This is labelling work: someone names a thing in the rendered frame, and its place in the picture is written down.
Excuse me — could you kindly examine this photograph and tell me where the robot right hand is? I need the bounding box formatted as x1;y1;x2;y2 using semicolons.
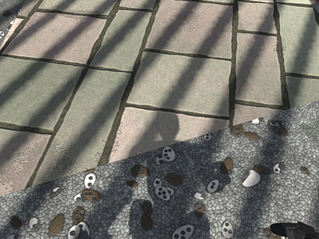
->
270;221;319;239

